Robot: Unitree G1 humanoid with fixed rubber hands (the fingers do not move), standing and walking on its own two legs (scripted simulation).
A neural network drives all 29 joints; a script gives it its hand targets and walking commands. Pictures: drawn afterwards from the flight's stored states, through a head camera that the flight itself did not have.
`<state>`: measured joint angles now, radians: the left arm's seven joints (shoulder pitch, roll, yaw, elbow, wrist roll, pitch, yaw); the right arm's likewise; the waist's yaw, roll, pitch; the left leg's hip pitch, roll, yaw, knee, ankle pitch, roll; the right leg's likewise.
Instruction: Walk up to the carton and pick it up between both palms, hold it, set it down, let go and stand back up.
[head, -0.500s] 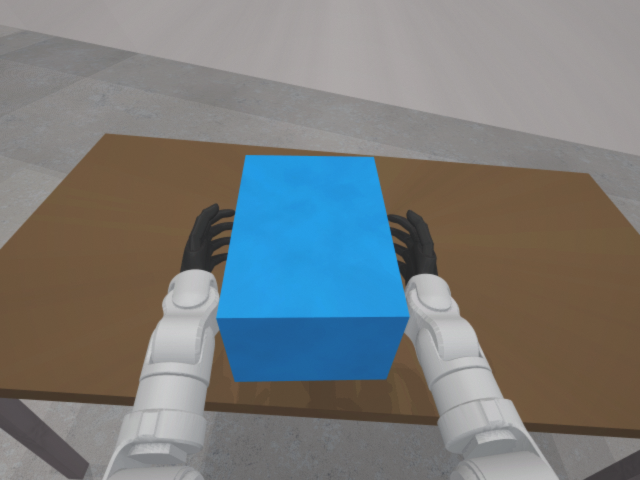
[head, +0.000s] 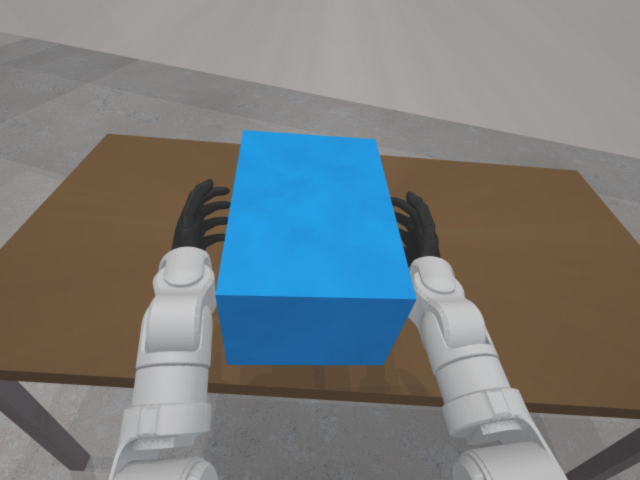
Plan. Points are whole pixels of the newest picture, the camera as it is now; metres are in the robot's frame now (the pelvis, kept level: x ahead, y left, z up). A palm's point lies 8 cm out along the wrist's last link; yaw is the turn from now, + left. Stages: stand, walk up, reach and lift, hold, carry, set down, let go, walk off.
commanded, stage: reach and lift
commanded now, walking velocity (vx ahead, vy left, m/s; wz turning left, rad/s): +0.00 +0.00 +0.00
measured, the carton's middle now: (308, 240) +0.39 +0.02 +0.14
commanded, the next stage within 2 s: hold in 0.58 s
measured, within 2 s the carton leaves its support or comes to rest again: neither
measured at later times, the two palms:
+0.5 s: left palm (192, 213) +0.37 +0.15 +0.18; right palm (423, 232) +0.37 -0.12 +0.17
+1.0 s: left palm (209, 221) +0.36 +0.13 +0.18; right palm (439, 245) +0.36 -0.14 +0.16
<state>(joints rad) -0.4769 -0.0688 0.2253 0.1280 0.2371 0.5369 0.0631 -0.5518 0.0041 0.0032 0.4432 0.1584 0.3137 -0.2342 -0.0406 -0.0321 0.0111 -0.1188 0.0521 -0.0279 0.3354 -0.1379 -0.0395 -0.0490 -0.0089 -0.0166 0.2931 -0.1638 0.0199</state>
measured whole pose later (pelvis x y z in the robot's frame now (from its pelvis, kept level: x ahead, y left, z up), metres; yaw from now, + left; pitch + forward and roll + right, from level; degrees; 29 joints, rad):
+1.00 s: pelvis +0.02 +0.00 +0.00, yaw +1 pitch -9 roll -1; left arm -0.48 -0.09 0.21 0.00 0.29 0.69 0.02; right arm -0.53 -0.05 0.06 0.35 0.25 0.39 -0.28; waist -0.10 -0.01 0.04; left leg -0.02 0.05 -0.04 0.37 -0.20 -0.04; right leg 0.08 -0.01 -0.03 0.28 -0.20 0.02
